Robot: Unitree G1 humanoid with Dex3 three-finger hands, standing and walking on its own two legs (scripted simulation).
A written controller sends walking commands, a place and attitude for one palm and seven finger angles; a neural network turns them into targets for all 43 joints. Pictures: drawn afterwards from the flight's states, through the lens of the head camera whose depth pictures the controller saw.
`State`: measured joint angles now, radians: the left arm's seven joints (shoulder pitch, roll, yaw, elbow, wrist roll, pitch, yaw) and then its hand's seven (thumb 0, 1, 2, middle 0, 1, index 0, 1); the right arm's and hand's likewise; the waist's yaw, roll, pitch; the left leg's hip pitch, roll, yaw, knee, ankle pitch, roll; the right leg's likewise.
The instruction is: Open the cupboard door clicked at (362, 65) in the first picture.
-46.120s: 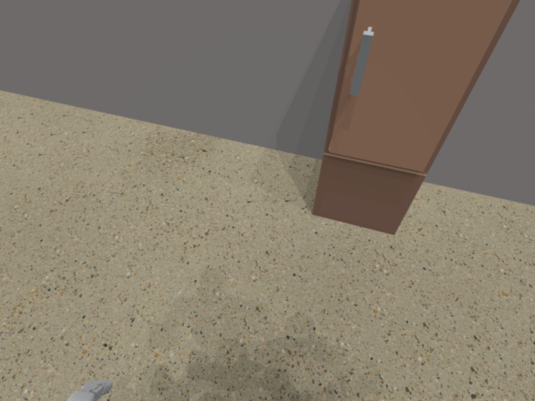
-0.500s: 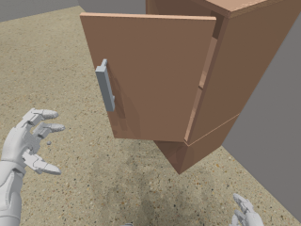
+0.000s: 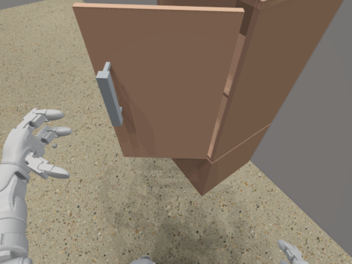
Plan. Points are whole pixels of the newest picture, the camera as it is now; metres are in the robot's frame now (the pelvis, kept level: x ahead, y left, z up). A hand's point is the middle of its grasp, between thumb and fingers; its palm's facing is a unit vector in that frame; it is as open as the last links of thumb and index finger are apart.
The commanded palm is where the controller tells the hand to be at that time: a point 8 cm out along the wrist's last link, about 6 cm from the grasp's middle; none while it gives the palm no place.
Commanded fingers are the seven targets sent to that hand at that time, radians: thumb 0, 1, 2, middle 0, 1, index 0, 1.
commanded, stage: move the hooked fingers beside the handle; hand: left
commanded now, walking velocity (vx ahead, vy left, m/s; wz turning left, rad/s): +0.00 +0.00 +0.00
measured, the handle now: (112, 95) +0.52 +0.19 +0.06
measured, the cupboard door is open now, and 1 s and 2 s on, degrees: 53 53 52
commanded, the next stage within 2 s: none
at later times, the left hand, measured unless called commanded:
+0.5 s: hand (69, 127) +0.40 +0.26 +0.08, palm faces -0.01 -1.00 +0.01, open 14.0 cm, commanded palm +0.38 +0.31 +0.08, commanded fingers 0.00 -0.50 0.30 -0.30 -1.20 -0.30 -1.20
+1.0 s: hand (86, 109) +0.46 +0.24 +0.08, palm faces +0.02 -1.00 -0.02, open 14.0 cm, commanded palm +0.44 +0.29 +0.07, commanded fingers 0.00 -0.50 0.30 -0.30 -1.20 -0.30 -1.20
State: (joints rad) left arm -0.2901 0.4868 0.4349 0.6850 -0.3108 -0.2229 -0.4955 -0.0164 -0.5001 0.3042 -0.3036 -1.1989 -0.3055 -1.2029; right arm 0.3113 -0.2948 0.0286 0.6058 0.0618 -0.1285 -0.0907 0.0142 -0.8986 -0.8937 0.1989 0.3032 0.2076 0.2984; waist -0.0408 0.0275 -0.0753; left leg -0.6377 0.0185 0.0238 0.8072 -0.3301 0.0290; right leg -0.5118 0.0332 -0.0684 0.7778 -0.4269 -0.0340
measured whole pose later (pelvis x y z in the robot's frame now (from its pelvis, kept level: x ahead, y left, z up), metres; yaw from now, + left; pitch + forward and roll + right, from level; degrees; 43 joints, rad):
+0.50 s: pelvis +0.00 +0.03 +0.00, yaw +0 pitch +11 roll -3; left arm -0.47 0.43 0.36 0.77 -0.25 -0.27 -0.40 -0.02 -0.50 0.30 -0.30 -1.20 -0.30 -1.20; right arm 0.33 -0.27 0.03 0.61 0.05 -0.06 -0.06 0.01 -0.90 -0.89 0.20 0.30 0.21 0.30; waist -0.06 0.02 -0.09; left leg -0.70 0.00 0.04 0.84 -0.35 0.07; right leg -0.56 0.01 -0.06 0.79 -0.43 0.00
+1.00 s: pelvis +0.00 +0.01 -0.01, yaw -1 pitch +15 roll -3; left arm -0.74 0.54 0.39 1.09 -0.17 -0.35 -0.35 -0.02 -0.50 0.30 -0.30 -1.20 -0.30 -1.20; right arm 0.38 -0.29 0.03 0.66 0.03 0.02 -0.05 0.01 -0.90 -0.89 0.20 0.30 0.21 0.30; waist -0.12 0.02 -0.08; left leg -0.80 0.02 0.03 0.90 -0.36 0.04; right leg -0.67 0.04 -0.07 0.86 -0.45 -0.02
